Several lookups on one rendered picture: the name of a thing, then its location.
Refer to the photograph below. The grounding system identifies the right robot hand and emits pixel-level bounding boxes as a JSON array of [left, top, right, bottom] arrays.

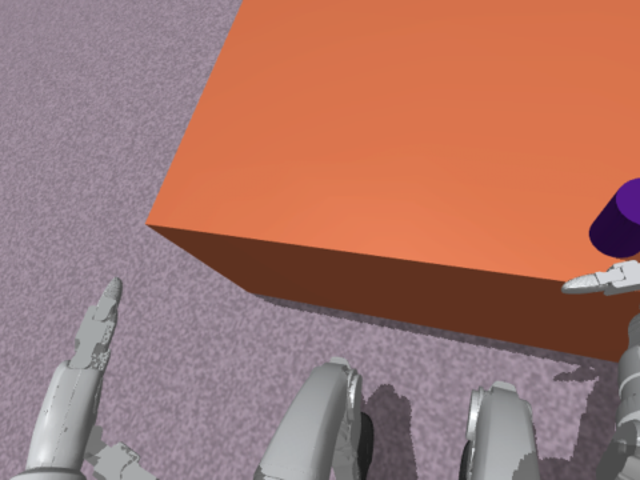
[[561, 260, 640, 296]]

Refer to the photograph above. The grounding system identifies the can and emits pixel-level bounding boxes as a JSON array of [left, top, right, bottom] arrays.
[[589, 178, 640, 258]]

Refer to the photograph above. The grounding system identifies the left robot foot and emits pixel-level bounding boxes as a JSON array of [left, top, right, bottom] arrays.
[[357, 412, 374, 480]]

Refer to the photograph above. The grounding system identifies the right robot arm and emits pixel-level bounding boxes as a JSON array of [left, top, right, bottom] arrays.
[[596, 306, 640, 480]]

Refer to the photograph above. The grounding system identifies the left robot hand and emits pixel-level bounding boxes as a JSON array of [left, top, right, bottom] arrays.
[[25, 277, 159, 480]]

